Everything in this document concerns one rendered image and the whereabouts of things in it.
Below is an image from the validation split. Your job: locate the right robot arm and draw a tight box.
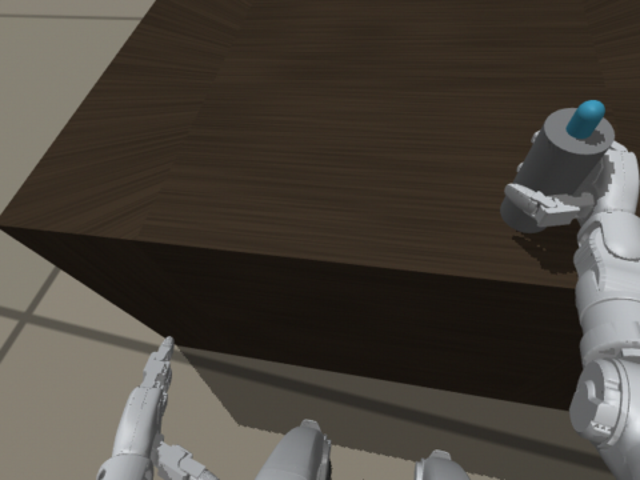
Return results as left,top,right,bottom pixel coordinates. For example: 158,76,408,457
569,211,640,480

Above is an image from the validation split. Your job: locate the right robot hand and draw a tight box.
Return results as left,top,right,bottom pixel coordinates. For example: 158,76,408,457
504,130,640,227

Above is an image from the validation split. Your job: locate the left robot hand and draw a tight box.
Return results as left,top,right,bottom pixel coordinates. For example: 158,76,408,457
111,336,219,480

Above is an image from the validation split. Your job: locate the left robot arm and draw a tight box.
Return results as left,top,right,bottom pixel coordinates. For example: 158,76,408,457
96,454,154,480

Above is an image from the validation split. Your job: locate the bottle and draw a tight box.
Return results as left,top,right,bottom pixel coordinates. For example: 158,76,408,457
500,100,615,233

